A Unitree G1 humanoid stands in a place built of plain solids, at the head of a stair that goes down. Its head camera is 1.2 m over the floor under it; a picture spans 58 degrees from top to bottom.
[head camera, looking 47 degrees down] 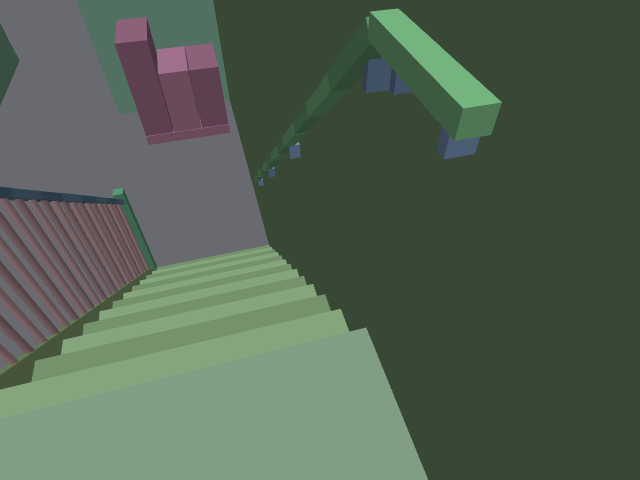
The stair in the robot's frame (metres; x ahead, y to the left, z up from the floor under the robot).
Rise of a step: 0.19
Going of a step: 0.21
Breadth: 1.20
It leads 16 degrees to the left of straight ahead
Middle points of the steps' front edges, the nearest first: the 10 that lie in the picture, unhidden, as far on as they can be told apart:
0.57 0.43 0.00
0.78 0.50 -0.19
0.98 0.55 -0.38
1.19 0.61 -0.58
1.39 0.67 -0.77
1.60 0.73 -0.96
1.80 0.78 -1.15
2.01 0.84 -1.34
2.21 0.90 -1.54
2.42 0.96 -1.73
